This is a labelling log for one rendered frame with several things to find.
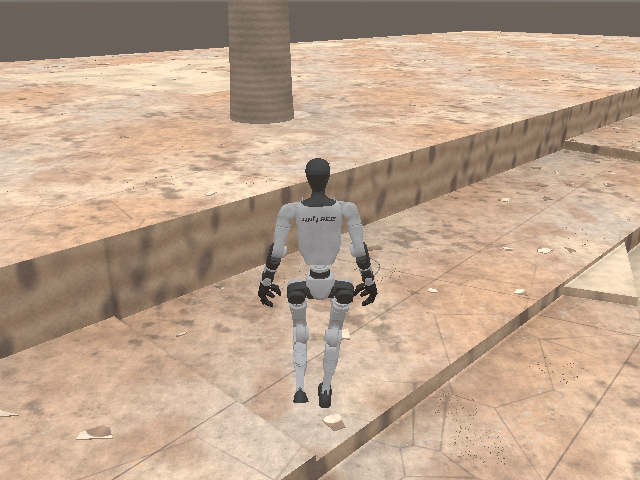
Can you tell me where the right robot hand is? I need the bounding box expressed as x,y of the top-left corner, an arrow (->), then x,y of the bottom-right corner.
354,282 -> 378,306

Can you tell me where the left robot hand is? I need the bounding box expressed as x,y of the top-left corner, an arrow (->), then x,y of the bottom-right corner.
258,282 -> 281,307

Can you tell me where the left robot forearm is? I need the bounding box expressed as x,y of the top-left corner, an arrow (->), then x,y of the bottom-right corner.
260,243 -> 281,286

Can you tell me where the robot left foot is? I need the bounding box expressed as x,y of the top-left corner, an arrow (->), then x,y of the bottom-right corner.
293,389 -> 309,403

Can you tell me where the left robot shin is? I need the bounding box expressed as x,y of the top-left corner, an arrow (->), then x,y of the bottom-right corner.
293,327 -> 307,392

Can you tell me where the right robot upper arm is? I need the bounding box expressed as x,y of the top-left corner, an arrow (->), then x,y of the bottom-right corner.
339,201 -> 366,257

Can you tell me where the left robot upper arm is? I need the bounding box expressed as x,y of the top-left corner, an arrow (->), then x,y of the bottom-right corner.
271,202 -> 298,258

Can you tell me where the right robot forearm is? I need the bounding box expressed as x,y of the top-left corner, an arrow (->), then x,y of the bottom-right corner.
356,242 -> 375,286

